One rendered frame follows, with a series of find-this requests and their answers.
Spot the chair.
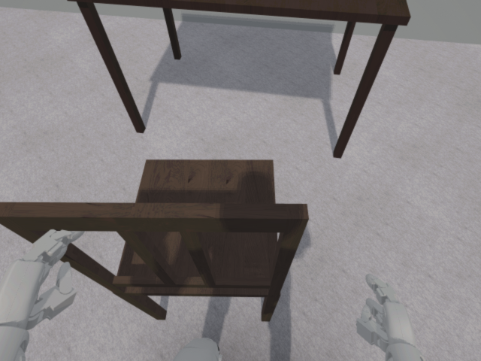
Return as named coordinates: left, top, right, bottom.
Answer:
left=0, top=159, right=309, bottom=322

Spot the right robot hand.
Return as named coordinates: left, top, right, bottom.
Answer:
left=356, top=274, right=416, bottom=352

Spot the left robot thigh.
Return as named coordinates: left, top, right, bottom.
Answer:
left=172, top=338, right=222, bottom=361

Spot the left robot forearm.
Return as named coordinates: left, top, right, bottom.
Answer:
left=0, top=325, right=29, bottom=361

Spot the right robot forearm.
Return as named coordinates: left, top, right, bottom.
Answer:
left=386, top=343, right=425, bottom=361

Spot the table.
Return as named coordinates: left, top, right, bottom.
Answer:
left=67, top=0, right=411, bottom=158

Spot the left robot hand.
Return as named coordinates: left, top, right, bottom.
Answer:
left=0, top=229, right=85, bottom=330

